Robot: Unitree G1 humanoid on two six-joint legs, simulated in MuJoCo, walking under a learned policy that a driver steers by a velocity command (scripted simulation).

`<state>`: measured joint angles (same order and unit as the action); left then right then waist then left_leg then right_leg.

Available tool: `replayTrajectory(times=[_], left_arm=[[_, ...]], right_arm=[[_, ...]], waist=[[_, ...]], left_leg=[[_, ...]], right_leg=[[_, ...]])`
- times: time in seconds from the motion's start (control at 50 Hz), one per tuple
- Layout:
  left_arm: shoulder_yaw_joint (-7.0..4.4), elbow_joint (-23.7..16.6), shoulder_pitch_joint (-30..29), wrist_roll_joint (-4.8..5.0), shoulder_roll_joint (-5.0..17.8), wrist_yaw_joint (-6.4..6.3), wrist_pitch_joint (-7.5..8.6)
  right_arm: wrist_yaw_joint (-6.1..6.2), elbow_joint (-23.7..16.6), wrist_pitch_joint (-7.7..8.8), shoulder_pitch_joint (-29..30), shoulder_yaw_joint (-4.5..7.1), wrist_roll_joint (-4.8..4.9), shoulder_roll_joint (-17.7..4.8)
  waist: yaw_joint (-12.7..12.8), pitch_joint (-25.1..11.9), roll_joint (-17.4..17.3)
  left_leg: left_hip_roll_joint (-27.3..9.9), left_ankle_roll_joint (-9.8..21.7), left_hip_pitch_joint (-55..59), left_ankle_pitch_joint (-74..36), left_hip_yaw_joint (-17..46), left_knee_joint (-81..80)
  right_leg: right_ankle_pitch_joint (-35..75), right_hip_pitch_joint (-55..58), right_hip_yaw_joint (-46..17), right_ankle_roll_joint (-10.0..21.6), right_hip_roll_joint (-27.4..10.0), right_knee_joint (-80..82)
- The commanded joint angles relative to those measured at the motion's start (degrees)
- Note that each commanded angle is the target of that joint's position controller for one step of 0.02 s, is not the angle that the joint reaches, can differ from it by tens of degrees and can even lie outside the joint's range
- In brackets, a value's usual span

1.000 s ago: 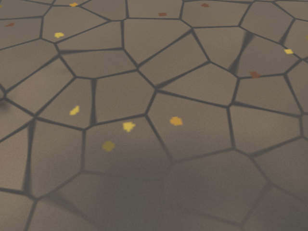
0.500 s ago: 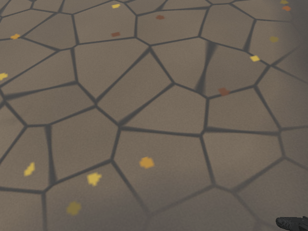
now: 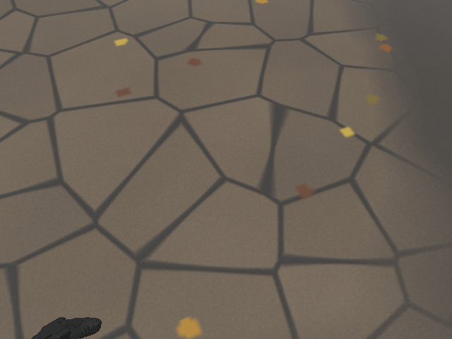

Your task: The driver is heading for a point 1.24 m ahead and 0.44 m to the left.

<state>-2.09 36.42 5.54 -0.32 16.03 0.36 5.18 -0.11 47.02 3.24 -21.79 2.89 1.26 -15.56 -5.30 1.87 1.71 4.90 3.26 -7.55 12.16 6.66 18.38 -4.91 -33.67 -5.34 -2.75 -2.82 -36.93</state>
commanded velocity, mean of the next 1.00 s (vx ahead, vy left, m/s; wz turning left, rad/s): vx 0.50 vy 0.00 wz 0.53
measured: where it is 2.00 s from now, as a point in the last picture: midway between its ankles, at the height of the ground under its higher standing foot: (80, 193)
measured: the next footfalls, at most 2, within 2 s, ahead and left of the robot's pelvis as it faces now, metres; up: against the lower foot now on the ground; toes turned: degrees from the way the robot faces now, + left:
right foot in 0.14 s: +0.24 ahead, -0.14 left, +0.00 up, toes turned +9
left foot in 0.64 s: +0.45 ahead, +0.19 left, +0.00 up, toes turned +25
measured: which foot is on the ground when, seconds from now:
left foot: down 0.00-0.14, up 0.16-0.62, down 0.64-1.00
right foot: up 0.00-0.12, down 0.14-0.64, up 0.66-1.00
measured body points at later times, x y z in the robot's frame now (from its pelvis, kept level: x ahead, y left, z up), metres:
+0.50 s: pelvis +0.26 -0.01 -0.01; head +0.29 +0.00 +0.44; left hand +0.19 +0.28 -0.12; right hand +0.53 -0.19 -0.09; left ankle +0.37 +0.18 -0.70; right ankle +0.20 -0.15 -0.75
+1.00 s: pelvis +0.51 +0.13 +0.00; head +0.53 +0.16 +0.45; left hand +0.56 +0.46 -0.09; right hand +0.72 -0.08 -0.11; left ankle +0.41 +0.17 -0.75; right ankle +0.76 +0.09 -0.70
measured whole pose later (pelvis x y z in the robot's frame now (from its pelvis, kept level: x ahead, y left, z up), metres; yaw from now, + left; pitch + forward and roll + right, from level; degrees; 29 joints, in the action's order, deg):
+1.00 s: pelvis +0.51 +0.13 +0.00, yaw +34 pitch +1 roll +0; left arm -2.1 40.1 3.1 -0.3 17.0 1.2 5.5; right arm 0.3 41.0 2.6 -19.4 3.4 0.9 -16.6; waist -4.3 2.1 2.4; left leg 6.5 4.8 -5.9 14.8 7.4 19.9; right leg 4.5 -36.1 -4.6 -3.3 -3.9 -34.4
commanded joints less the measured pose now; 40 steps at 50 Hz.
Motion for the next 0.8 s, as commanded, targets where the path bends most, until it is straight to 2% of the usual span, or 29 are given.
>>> replayTrajectory(times=[0.02,0.08,0.1,0.12,0.14,0.16,0.18,0.2,0.22,0.24,0.28,0.32,0.36,0.42,0.48,0.54,0.58,0.6,0.62,0.64,0.66,0.68,0.7,0.72,0.74,0.76,0.78,0.8], left_arm=[[-1.01,-4.7,-5.2,0.72,4.0,0.4,1.32],[-1.96,-4.9,-4.7,1.11,5.9,0.49,1.85],[-2.45,-4.1,-1.9,1.09,6.6,0.35,2.0],[-3.25,-3.0,2.7,0.7,7.9,-0.06,2.1],[-4.2,-2.2,10.8,-0.17,10.9,-0.61,2.13],[-5.4,-0.7,16.2,-0.74,15.7,-0.66,1.11],[-4.87,0.2,16.8,0.11,12.2,-0.19,0.68],[-3.8,-0.1,14.3,0.37,8.4,-0.23,0.64],[-3.19,-0.1,11.4,0.11,6.8,-0.2,0.52],[-2.69,0.3,9.2,-0.09,5.2,-0.09,0.43],[-2.49,1.2,7.2,-0.45,4.4,-0.1,0.72],[-2.97,2.2,7.1,-0.04,5.3,-0.07,1.25],[-3.56,3.4,7.5,0.04,6.8,-0.19,1.45],[-3.98,4.6,7.4,0.14,8.5,-0.43,1.12],[-4.36,6.1,9.6,0.75,10.1,-0.69,0.57],[-4.9,7.7,11.4,1.68,11.6,-0.71,-0.3],[-5.4,7.9,11.5,2.11,13.4,-0.98,-1.07],[-5.6,7.9,11.4,2.33,14.1,-1.18,-1.54],[-5.27,7.7,11.0,2.45,13.5,-1.43,-1.88],[-4.16,6.9,12.2,0.98,11.1,-1.65,-1.68],[-1.38,3.2,17.5,-1.28,2.8,-0.84,-0.33],[-2.02,2.9,11.8,0.75,8.0,-0.09,1.61],[-2.67,1.3,6.5,2.72,10.4,0.27,2.52],[-2.29,1.3,5.8,2.05,9.6,-0.05,3.04],[-2.5,1.9,5.8,0.48,9.6,-0.5,3.07],[-2.81,2.2,6.9,-0.1,9.9,-0.51,2.53],[-2.86,2.3,7.5,-0.32,9.6,-0.44,1.88],[-2.69,2.4,7.8,-0.54,8.7,-0.42,1.3]], right_arm=[[0.8,-3.6,0.18,0.5,2.8,0.58,-10.8],[1.07,-3.7,-0.43,0.2,3.05,0.58,-10.8],[1.09,-3.9,-0.59,0.8,2.96,0.53,-10.3],[0.99,-4.4,-0.57,1.1,2.5,0.21,-8.7],[0.71,-5.6,-0.29,1.9,1.33,-0.59,-5.5],[0.78,-7.3,0.4,-4.8,0.01,0.3,-1.2],[0.93,-7.1,0.53,-5.0,0.8,1.28,-6.0],[0.95,-7.1,0.23,-0.3,1.88,1.2,-9.5],[0.97,-7.5,-0.13,2.6,2.06,0.62,-9.4],[0.81,-8.0,-0.34,4.2,2.16,0.11,-8.7],[0.23,-8.7,-1.11,4.7,2.1,0.38,-6.6],[-0.12,-9.8,-1.7,6.1,1.68,0.27,-4.7],[-0.43,-11.1,-1.84,8.4,1.37,-0.13,-4.0],[-1.49,-12.1,-1.39,12.3,0.85,-0.02,-3.4],[-2.48,-14.0,-1.09,17.8,0.54,0.0,-3.3],[-3.22,-16.2,-1.29,21.2,0.84,0.08,-4.2],[-3.4,-16.8,-1.62,19.7,1.75,-0.25,-6.0],[-3.28,-16.1,-1.87,15.5,2.74,-0.36,-7.7],[-2.78,-13.8,-2.15,6.5,4.4,-0.16,-10.3],[-1.61,-11.4,-2.8,-3.3,6.27,0.19,-14.6],[-1.26,-12.2,-2.21,-0.5,6.7,0.59,-21.0],[-1.55,-13.9,-1.33,-2.6,5.35,0.26,-16.1],[-1.73,-12.9,-0.5,-0.7,4.39,-0.21,-13.1],[-1.67,-12.9,-0.11,2.4,3.95,-0.11,-11.8],[-1.52,-13.5,-0.09,6.2,3.45,-0.36,-10.3],[-1.31,-14.4,-0.05,8.4,2.92,-1.06,-9.0],[-1.13,-14.6,0.01,9.4,2.86,-1.33,-8.9],[-0.9,-14.2,0.2,9.4,2.93,-1.16,-9.1]], waist=[[1.0,-1.3,-6.7],[2.8,-1.5,-8.0],[4.6,-2.3,-8.1],[7.1,-4.8,-7.8],[11.0,-11.6,-3.1],[9.4,-19.5,13.1],[9.6,-17.1,13.9],[10.4,-9.5,7.6],[9.5,-5.4,4.3],[8.4,-2.6,3.6],[6.6,-0.6,5.5],[6.1,-0.1,4.7],[6.2,0.2,3.1],[7.3,0.5,2.0],[9.1,1.8,1.1],[9.2,2.7,1.3],[7.2,0.4,2.7],[4.4,-2.6,3.2],[-0.6,-7.2,2.1],[-4.5,-12.6,-3.2],[3.4,-17.5,-18.3],[-1.6,-23.8,-11.5],[-2.0,-15.0,-8.6],[0.5,-10.0,-4.4],[2.9,-7.0,-2.9],[5.0,-5.9,-3.9],[6.0,-5.6,-4.7],[6.4,-5.2,-4.5]], left_leg=[[-12.4,8.5,-4.9,-8.3,11.7,-4.5],[-13.6,6.7,-2.8,-5.7,15.9,-0.4],[-12.8,5.7,-3.4,-6.1,16.0,2.1],[-10.3,4.2,-5.3,-7.8,14.8,7.3],[-7.1,2.2,-10.9,-3.1,10.8,21.4],[0.3,-1.3,-28.1,17.5,2.3,39.4],[-3.6,-2.1,-36.9,21.4,2.1,49.2],[-5.8,-2.3,-39.0,16.3,2.5,52.6],[-7.5,-2.7,-37.7,12.0,1.0,52.5],[-8.8,-3.1,-36.6,9.1,0.7,50.5],[-10.8,-3.4,-32.8,5.9,-0.2,47.7],[-11.3,-4.1,-32.8,3.6,-1.1,45.1],[-11.8,-4.7,-33.9,-0.2,-1.2,40.3],[-11.4,-4.2,-31.7,-9.4,-3.0,30.2],[-10.3,-2.9,-29.3,-13.5,-5.6,22.7],[-9.3,-0.8,-29.0,-9.7,-7.4,18.7],[-6.0,1.5,-23.6,-3.8,-10.5,17.6],[-3.7,3.0,-17.2,-1.7,-12.2,16.9],[-1.2,5.1,-4.3,-4.5,-12.8,13.8],[-6.3,8.2,13.6,-5.0,-3.0,13.2],[-21.3,18.9,30.0,5.4,30.9,7.1],[-24.0,20.3,31.9,13.3,41.3,-0.5],[-22.2,17.3,26.1,9.1,32.7,-1.6],[-19.6,15.4,17.7,3.2,25.8,-1.5],[-17.4,14.0,10.1,-3.7,20.8,-1.8],[-15.8,13.5,4.9,-9.2,17.6,-3.0],[-15.3,13.8,1.7,-12.1,16.7,-4.1],[-14.9,14.3,-0.6,-15.2,15.2,-4.7]], right_leg=[[6.2,8.2,1.5,-0.6,3.3,6.0],[2.8,13.0,0.6,1.0,3.2,9.6],[2.3,17.4,1.1,2.2,3.0,11.6],[1.2,25.1,1.1,3.8,1.8,12.9],[-2.1,37.7,-6.4,7.4,-6.7,12.0],[-11.8,54.6,-28.4,15.9,-19.7,15.4],[-24.3,52.9,-38.6,17.7,-22.2,19.3],[-24.5,46.6,-31.0,15.4,-19.3,20.4],[-17.3,40.5,-22.9,13.9,-16.7,21.1],[-10.9,35.8,-17.4,13.3,-14.3,22.5],[-4.0,29.7,-9.5,12.4,-11.7,25.4],[1.0,28.0,-5.0,13.4,-11.7,27.4],[5.3,28.3,-1.4,14.1,-12.3,28.4],[8.7,28.9,5.2,13.1,-11.1,28.8],[9.3,30.5,9.4,11.8,-11.4,28.6],[14.0,35.4,11.7,10.4,-13.1,26.1],[31.2,37.8,14.0,9.2,-13.2,19.3],[40.0,37.7,15.4,8.4,-12.6,11.9],[41.7,33.2,17.3,6.7,-10.8,0.4],[25.0,19.3,17.4,4.2,-8.6,-16.9],[-28.2,-5.7,12.2,0.8,3.3,-36.8],[-29.4,-11.2,-0.1,1.6,3.3,-42.5],[-23.4,-15.3,0.1,2.6,0.8,-41.1],[-18.4,-13.0,0.4,3.0,-1.5,-36.1],[-15.6,-9.2,0.5,2.5,-3.1,-31.3],[-13.7,-5.1,0.1,2.2,-4.1,-28.9],[-12.7,-2.9,0.3,1.5,-4.1,-27.1],[-12.3,-1.9,1.0,0.6,-3.9,-25.2]])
